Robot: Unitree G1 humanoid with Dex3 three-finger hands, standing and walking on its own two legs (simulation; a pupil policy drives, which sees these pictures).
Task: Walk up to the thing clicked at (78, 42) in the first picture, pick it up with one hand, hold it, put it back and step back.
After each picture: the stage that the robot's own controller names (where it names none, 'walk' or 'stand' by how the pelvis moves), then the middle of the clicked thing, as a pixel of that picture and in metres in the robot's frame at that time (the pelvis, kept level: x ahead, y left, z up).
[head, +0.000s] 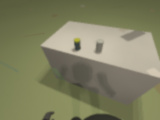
stand; (77, 44) +0.71 +0.21 +0.00
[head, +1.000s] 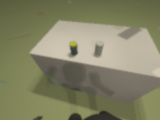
walk; (73, 48) +0.59 +0.20 +0.01
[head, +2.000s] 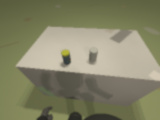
stand; (66, 57) +0.48 +0.26 +0.02
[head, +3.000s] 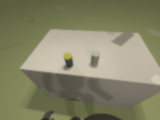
stand; (68, 60) +0.48 +0.24 -0.01
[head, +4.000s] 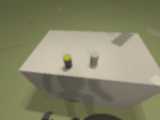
stand; (67, 61) +0.47 +0.24 -0.01
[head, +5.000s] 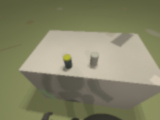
stand; (67, 61) +0.47 +0.24 -0.01
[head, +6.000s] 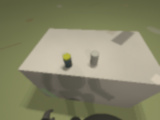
rise first; (67, 60) +0.47 +0.24 -0.01
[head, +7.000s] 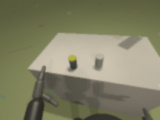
rise first; (73, 62) +0.47 +0.24 +0.00
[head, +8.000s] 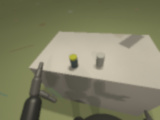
go down; (74, 61) +0.48 +0.23 +0.00
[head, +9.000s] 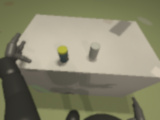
go down; (63, 54) +0.47 +0.21 +0.03
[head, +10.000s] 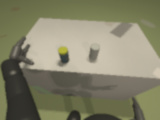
approach; (64, 55) +0.47 +0.22 +0.04
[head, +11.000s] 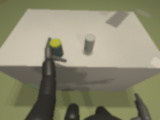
close; (57, 48) +0.49 +0.23 +0.07
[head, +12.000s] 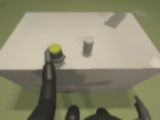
lift; (57, 53) +0.45 +0.22 +0.07
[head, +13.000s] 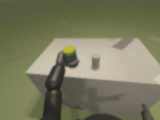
lift; (71, 57) +0.34 +0.16 +0.23
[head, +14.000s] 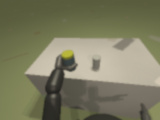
hold; (69, 61) +0.33 +0.17 +0.20
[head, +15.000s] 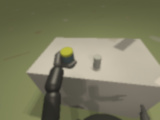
hold; (68, 58) +0.33 +0.18 +0.22
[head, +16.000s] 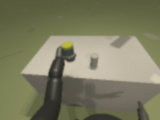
crouch; (69, 52) +0.41 +0.18 +0.20
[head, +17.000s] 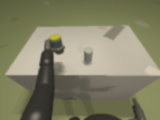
lower; (57, 44) +0.48 +0.23 +0.16
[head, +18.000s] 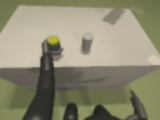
lower; (55, 46) +0.50 +0.22 +0.08
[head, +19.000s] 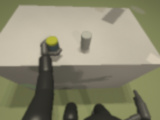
lower; (54, 46) +0.49 +0.23 +0.08
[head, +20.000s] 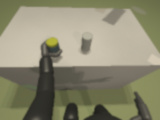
lower; (54, 47) +0.49 +0.23 +0.08
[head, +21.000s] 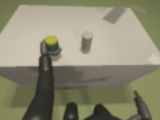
lower; (53, 46) +0.49 +0.23 +0.08
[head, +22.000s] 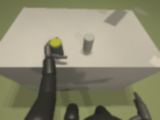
open; (57, 48) +0.48 +0.22 +0.07
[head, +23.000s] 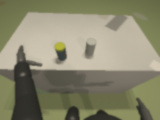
sink last; (61, 52) +0.47 +0.21 +0.06
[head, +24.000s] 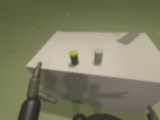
stand; (74, 58) +0.50 +0.22 +0.05
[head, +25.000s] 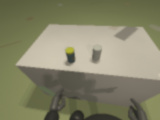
stand; (70, 55) +0.48 +0.21 +0.05
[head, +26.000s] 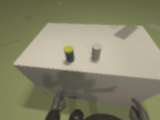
stand; (69, 54) +0.48 +0.22 +0.06
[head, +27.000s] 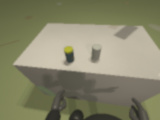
stand; (69, 54) +0.48 +0.22 +0.06
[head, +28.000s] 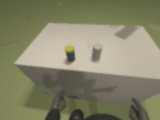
stand; (70, 54) +0.49 +0.21 +0.06
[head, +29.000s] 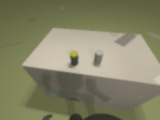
stand; (74, 58) +0.50 +0.20 +0.01
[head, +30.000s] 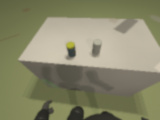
walk; (71, 49) +0.52 +0.21 +0.02
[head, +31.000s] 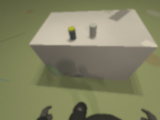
walk; (72, 33) +0.74 +0.26 +0.03
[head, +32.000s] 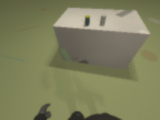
stand; (87, 20) +1.12 +0.18 +0.02
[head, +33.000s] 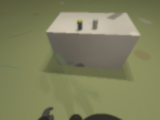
stand; (79, 25) +1.08 +0.25 +0.01
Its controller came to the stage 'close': yes
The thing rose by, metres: 0.21
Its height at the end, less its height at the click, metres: +0.00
